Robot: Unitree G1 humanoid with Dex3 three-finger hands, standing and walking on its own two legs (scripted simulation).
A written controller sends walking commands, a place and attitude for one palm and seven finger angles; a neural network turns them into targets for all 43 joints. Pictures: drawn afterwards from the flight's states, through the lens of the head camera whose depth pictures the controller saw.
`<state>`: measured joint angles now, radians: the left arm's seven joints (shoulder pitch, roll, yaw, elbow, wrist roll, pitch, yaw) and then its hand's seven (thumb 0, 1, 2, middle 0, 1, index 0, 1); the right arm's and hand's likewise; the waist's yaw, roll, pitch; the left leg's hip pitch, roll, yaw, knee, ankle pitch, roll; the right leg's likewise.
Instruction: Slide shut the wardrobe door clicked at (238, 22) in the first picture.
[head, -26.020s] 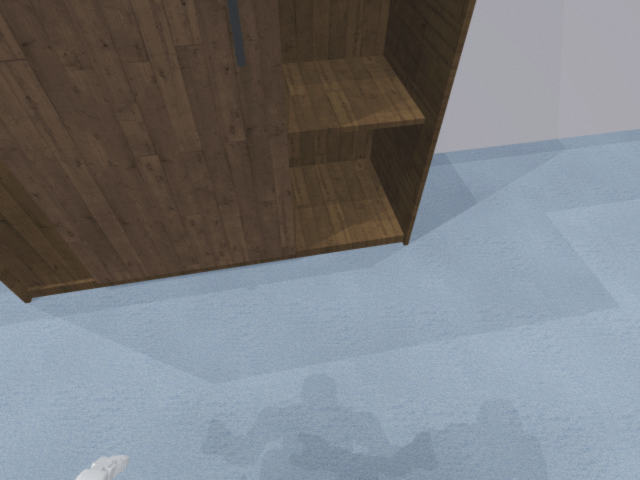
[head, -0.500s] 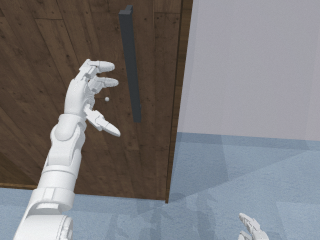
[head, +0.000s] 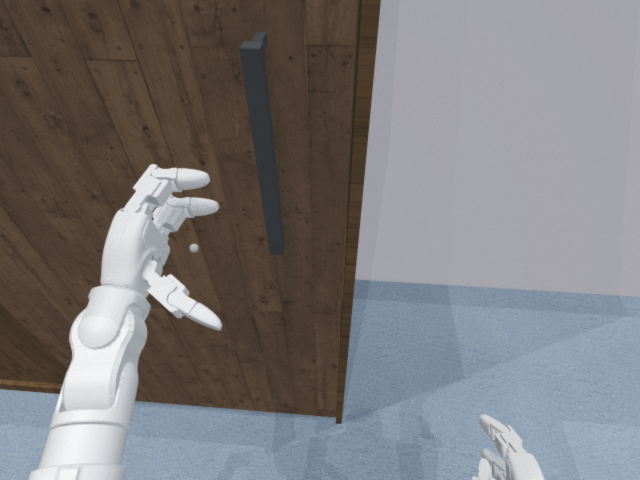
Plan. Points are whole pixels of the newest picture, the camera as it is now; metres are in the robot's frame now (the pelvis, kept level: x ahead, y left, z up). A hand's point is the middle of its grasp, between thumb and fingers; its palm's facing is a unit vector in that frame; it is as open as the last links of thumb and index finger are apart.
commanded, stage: slip the hand off the handle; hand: left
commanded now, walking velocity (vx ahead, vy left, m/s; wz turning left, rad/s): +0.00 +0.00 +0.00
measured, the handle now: (270, 160) +0.43 +0.10 +0.20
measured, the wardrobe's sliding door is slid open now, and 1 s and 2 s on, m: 0.00 0.00 0.00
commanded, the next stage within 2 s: draw the hand back to the body in 0.30 s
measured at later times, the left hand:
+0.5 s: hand (162, 301) +0.24 +0.18 +0.17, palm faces +0.01 -1.00 -0.08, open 14.7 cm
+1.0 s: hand (110, 333) +0.20 +0.21 +0.17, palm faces +0.18 -0.97 -0.18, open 14.4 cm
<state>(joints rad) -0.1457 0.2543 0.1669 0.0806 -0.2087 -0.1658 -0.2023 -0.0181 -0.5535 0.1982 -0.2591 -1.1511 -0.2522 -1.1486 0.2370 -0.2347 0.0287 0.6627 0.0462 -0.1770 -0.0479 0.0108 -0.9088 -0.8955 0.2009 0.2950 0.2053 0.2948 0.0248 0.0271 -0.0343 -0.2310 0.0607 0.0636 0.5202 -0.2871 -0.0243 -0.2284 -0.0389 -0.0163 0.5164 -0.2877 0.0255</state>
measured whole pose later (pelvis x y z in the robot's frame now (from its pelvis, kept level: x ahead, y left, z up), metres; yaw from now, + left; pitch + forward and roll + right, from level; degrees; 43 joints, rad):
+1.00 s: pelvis -0.01 +0.00 +0.00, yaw +2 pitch -5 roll -1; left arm 0.24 0.31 0.23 -0.37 -0.21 0.13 -0.12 -0.02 -0.46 0.24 -0.25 -1.10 -0.25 -1.10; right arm 0.19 -0.24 0.06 0.64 0.04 -0.26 -0.07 0.01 -0.91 -0.90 0.20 0.30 0.21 0.30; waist 0.07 0.05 -0.03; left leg -0.16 0.06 0.03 0.52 -0.28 -0.03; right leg -0.13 -0.04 -0.05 0.48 -0.27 0.02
